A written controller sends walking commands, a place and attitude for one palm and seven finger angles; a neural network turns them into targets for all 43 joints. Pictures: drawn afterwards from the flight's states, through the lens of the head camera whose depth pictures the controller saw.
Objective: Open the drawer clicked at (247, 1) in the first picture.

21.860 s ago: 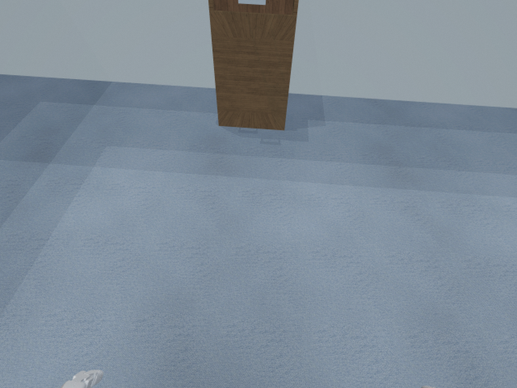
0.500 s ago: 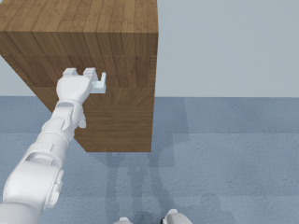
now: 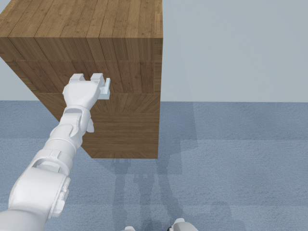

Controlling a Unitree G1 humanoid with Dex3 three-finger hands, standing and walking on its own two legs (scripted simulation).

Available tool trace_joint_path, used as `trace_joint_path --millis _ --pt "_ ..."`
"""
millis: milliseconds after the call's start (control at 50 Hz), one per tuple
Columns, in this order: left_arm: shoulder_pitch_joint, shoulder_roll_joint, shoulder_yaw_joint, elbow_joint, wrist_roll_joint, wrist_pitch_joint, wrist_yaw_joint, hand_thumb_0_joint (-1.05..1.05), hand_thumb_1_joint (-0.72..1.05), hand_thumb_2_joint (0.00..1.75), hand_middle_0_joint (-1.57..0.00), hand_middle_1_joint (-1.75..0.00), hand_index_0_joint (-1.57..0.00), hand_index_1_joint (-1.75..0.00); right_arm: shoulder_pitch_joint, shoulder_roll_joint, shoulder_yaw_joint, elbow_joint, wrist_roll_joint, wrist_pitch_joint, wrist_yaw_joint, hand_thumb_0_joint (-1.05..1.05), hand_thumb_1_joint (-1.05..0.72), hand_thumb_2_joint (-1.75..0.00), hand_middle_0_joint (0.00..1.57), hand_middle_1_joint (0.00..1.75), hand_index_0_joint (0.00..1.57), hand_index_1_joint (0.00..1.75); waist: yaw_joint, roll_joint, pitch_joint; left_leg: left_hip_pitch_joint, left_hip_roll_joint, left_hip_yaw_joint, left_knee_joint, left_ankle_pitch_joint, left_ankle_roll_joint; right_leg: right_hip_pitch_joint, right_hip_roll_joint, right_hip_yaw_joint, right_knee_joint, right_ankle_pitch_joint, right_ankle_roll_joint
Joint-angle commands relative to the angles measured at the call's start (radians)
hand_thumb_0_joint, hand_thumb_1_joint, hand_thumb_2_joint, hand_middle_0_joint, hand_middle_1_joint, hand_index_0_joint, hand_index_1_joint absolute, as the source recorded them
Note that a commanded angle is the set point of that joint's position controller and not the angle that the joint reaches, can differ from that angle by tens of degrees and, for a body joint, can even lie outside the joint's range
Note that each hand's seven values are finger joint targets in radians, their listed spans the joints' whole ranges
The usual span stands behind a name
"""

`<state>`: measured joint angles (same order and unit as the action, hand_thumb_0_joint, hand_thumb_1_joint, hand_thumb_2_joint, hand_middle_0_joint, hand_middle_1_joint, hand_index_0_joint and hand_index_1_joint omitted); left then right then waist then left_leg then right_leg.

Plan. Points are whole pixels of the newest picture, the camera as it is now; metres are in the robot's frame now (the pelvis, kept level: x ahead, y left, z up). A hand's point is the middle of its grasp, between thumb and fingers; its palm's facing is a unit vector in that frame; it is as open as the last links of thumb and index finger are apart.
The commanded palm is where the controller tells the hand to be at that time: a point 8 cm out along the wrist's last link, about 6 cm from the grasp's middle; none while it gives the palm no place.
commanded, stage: close the thumb around the handle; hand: left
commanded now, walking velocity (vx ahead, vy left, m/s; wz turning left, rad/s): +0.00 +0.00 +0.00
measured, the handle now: (88, 87) +0.51 +0.18 +0.03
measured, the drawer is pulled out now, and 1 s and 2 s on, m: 0.00 0.02 0.14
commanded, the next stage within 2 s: pull the drawer open in 0.56 s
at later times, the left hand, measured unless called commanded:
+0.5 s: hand (87, 105) +0.46 +0.18 +0.01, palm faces -0.05 -0.01 -1.00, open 5.9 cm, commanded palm +0.44 +0.18 +0.07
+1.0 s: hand (86, 110) +0.44 +0.18 +0.01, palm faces -0.02 -0.05 -1.00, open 5.9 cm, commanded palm +0.40 +0.19 +0.07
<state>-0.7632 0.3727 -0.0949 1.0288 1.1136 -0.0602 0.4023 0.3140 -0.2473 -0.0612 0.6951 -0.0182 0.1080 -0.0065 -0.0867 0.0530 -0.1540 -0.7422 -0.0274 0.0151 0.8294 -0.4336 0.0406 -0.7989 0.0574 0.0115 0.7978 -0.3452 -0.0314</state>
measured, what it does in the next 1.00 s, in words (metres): stands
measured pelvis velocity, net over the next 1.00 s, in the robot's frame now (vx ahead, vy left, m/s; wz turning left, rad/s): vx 0.01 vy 0.00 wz -0.03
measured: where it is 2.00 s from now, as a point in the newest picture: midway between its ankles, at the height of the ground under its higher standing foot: outside the picture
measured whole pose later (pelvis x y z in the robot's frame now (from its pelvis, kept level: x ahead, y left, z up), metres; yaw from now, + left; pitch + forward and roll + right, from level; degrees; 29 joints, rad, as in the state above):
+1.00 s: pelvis +0.01 +0.00 +0.01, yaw -2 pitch +18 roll +0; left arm -0.56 0.36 -0.06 0.84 1.10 -0.06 0.40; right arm 0.30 -0.24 -0.07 0.68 0.00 0.13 0.00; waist -0.06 0.06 -0.15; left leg -0.65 -0.02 0.04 0.77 -0.43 0.04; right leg -0.72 0.07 0.04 0.75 -0.34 -0.03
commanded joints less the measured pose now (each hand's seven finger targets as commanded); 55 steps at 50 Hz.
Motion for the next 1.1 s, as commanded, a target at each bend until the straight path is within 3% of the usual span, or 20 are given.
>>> trace_joint_path --millis 0,60,120,240,320,340,400,440,500,560,640,660,680,740,820,880,920,980,1040,1080 --pt "-0.420 0.226 0.075 -0.197 0.001 0.017 0.059 0.00 -0.05 0.49 -0.33 -1.25 -0.33 -1.25 0.099 -0.140 -0.051 -0.064 -0.007 -0.010 -0.008 0.00 -0.90 -0.90 0.20 0.30 0.20 0.30 -0.013 -0.014 -0.453 0.223 0.002 -0.009 -0.055 0.474 -0.009 0.298 -0.006 -0.001 -0.055 0.392 -0.014" --pt "-0.395 0.222 0.075 -0.184 -0.003 0.032 0.054 0.00 0.12 0.56 -0.34 -1.27 -0.34 -1.27 0.097 -0.141 -0.053 -0.062 -0.005 -0.004 -0.008 0.00 -0.90 -0.90 0.20 0.30 0.20 0.30 -0.011 -0.026 -0.441 0.229 0.003 -0.007 -0.059 0.480 -0.008 0.308 -0.005 0.000 -0.064 0.404 -0.012" --pt "-0.426 0.190 0.041 -0.199 -0.013 0.031 0.037 0.00 0.28 0.64 -0.36 -1.28 -0.36 -1.28 0.089 -0.138 -0.050 -0.068 -0.001 -0.005 -0.012 0.00 -0.90 -0.90 0.20 0.30 0.20 0.30 -0.025 -0.029 -0.427 0.224 0.001 -0.004 -0.067 0.461 -0.006 0.318 -0.009 0.005 -0.076 0.406 -0.011" --pt "-0.423 0.221 0.055 -0.179 -0.015 0.010 0.018 0.00 0.62 0.78 -0.38 -1.32 -0.38 -1.32 0.094 -0.138 -0.047 -0.064 0.004 -0.014 -0.022 0.00 -0.90 -0.90 0.20 0.30 0.20 0.30 -0.029 -0.043 -0.388 0.193 -0.004 -0.001 -0.077 0.399 0.000 0.322 -0.014 0.013 -0.089 0.378 -0.008" --pt "-0.407 0.247 0.084 -0.189 -0.013 -0.008 0.023 0.00 0.84 0.88 -0.40 -1.34 -0.40 -1.34 0.089 -0.138 -0.047 -0.069 -0.001 -0.021 -0.021 0.00 -0.90 -0.90 0.20 0.30 0.20 0.30 -0.009 -0.012 -0.428 0.198 -0.007 0.003 -0.067 0.417 -0.002 0.331 -0.013 0.017 -0.075 0.389 -0.012" --pt "-0.412 0.248 0.079 -0.195 -0.012 -0.010 0.025 0.00 0.90 0.90 -0.40 -1.35 -0.40 -1.35 0.093 -0.136 -0.046 -0.070 -0.002 -0.020 -0.020 0.00 -0.90 -0.90 0.20 0.30 0.20 0.30 -0.014 -0.016 -0.447 0.196 -0.008 0.003 -0.063 0.420 -0.001 0.340 -0.015 0.020 -0.072 0.401 -0.009" --pt "-0.371 0.239 0.077 -0.176 -0.009 -0.006 0.029 0.00 0.90 0.90 -0.40 -1.35 -0.40 -1.35 0.090 -0.137 -0.048 -0.068 0.000 -0.019 -0.017 0.00 -0.90 -0.90 0.20 0.30 0.20 0.30 -0.009 -0.025 -0.419 0.179 -0.007 0.007 -0.064 0.418 -0.003 0.337 -0.013 0.017 -0.073 0.411 -0.009" --pt "-0.379 0.245 0.086 -0.204 -0.010 -0.012 0.031 0.00 0.90 0.90 -0.40 -1.35 -0.40 -1.35 0.092 -0.137 -0.050 -0.072 0.000 -0.019 -0.016 0.00 -0.90 -0.90 0.20 0.30 0.20 0.30 -0.004 -0.026 -0.445 0.184 -0.008 0.005 -0.060 0.437 -0.003 0.350 -0.013 0.020 -0.066 0.426 -0.009" --pt "-0.403 0.231 0.075 -0.219 -0.012 -0.012 0.042 0.00 0.90 0.90 -0.40 -1.35 -0.40 -1.35 0.089 -0.137 -0.054 -0.066 -0.002 -0.019 -0.016 0.00 -0.90 -0.90 0.20 0.30 0.20 0.30 -0.016 -0.021 -0.446 0.208 -0.004 0.003 -0.061 0.428 -0.003 0.330 -0.012 0.014 -0.070 0.402 -0.008" --pt "-0.388 0.264 0.097 -0.188 -0.016 0.000 0.041 0.00 0.90 0.90 -0.40 -1.35 -0.40 -1.35 0.092 -0.144 -0.050 -0.061 0.002 -0.018 -0.018 0.00 -0.90 -0.90 0.20 0.30 0.20 0.30 -0.012 -0.041 -0.422 0.182 -0.005 0.003 -0.071 0.410 -0.002 0.340 -0.012 0.015 -0.075 0.396 -0.007" --pt "-0.416 0.258 0.090 -0.211 -0.016 -0.002 0.042 0.00 0.90 0.90 -0.40 -1.35 -0.40 -1.35 0.094 -0.142 -0.052 -0.060 -0.001 -0.019 -0.018 0.00 -0.90 -0.90 0.20 0.30 0.20 0.30 -0.014 -0.013 -0.445 0.207 -0.005 0.003 -0.072 0.430 -0.002 0.342 -0.013 0.016 -0.076 0.405 -0.008" --pt "-0.352 0.277 0.117 -0.201 -0.019 0.000 0.039 0.00 0.90 0.90 -0.40 -1.35 -0.40 -1.35 0.091 -0.142 -0.050 -0.065 0.000 -0.016 -0.017 0.00 -0.90 -0.90 0.20 0.30 0.20 0.30 0.013 -0.018 -0.458 0.203 -0.007 0.006 -0.074 0.437 -0.003 0.368 -0.011 0.016 -0.073 0.413 -0.010" --pt "-0.346 0.273 0.111 -0.206 -0.018 -0.002 0.037 0.00 0.90 0.90 -0.40 -1.35 -0.40 -1.35 0.085 -0.142 -0.049 -0.068 0.000 -0.014 -0.018 0.00 -0.90 -0.90 0.20 0.30 0.20 0.30 0.006 -0.035 -0.454 0.202 -0.006 0.006 -0.076 0.443 -0.002 0.372 -0.011 0.018 -0.074 0.426 -0.009" --pt "-0.255 0.206 0.081 -0.228 -0.025 -0.011 0.028 0.00 0.90 0.90 -0.40 -1.35 -0.40 -1.35 0.080 -0.133 -0.052 -0.082 0.003 -0.012 -0.012 0.00 -0.90 -0.90 0.20 0.30 0.20 0.30 0.027 -0.013 -0.446 0.240 0.000 0.002 -0.080 0.509 -0.008 0.363 -0.008 0.005 -0.072 0.441 -0.014" --pt "-0.170 0.218 0.106 -0.298 -0.029 -0.021 0.028 0.00 0.90 0.90 -0.40 -1.35 -0.40 -1.35 0.056 -0.136 -0.055 -0.100 0.003 -0.008 -0.009 0.00 -0.90 -0.90 0.20 0.30 0.20 0.30 0.048 -0.029 -0.458 0.256 0.006 0.003 -0.085 0.554 -0.007 0.394 -0.007 0.011 -0.074 0.471 -0.014" --pt "-0.117 0.197 0.093 -0.334 -0.025 -0.014 0.035 0.00 0.90 0.90 -0.40 -1.35 -0.40 -1.35 0.039 -0.135 -0.055 -0.106 0.008 -0.007 -0.006 0.00 -0.90 -0.90 0.20 0.30 0.20 0.30 0.051 -0.035 -0.414 0.255 0.008 0.007 -0.099 0.537 -0.007 0.392 -0.008 0.009 -0.085 0.464 -0.013" --pt "-0.064 0.216 0.117 -0.385 -0.023 -0.008 0.041 0.00 0.90 0.90 -0.40 -1.35 -0.40 -1.35 0.027 -0.135 -0.056 -0.116 0.008 -0.004 -0.005 0.00 -0.90 -0.90 0.20 0.30 0.20 0.30 0.068 -0.032 -0.449 0.270 0.008 0.004 -0.097 0.594 -0.008 0.425 -0.008 0.013 -0.080 0.501 -0.016" --pt "-0.042 0.163 0.071 -0.423 -0.016 0.014 0.046 0.00 0.90 0.90 -0.40 -1.35 -0.40 -1.35 0.011 -0.130 -0.056 -0.114 0.013 -0.002 -0.001 0.00 -0.90 -0.90 0.20 0.30 0.20 0.30 0.055 -0.021 -0.401 0.305 0.018 -0.003 -0.106 0.621 -0.014 0.383 -0.007 0.002 -0.086 0.477 -0.015" --pt "0.034 0.183 0.099 -0.502 -0.022 0.033 0.048 0.00 0.90 0.90 -0.40 -1.35 -0.40 -1.35 -0.006 -0.127 -0.057 -0.128 0.014 0.002 0.001 0.00 -0.90 -0.90 0.20 0.30 0.20 0.30 0.076 -0.016 -0.441 0.340 0.021 -0.008 -0.106 0.686 -0.017 0.422 -0.008 0.008 -0.083 0.512 -0.016" --pt "0.082 0.154 0.080 -0.551 -0.030 0.045 0.045 0.00 0.90 0.90 -0.40 -1.35 -0.40 -1.35 -0.028 -0.123 -0.055 -0.137 0.016 0.001 0.002 0.00 -0.90 -0.90 0.20 0.30 0.20 0.30 0.076 -0.019 -0.418 0.351 0.022 -0.005 -0.110 0.691 -0.017 0.424 -0.009 0.007 -0.092 0.522 -0.014"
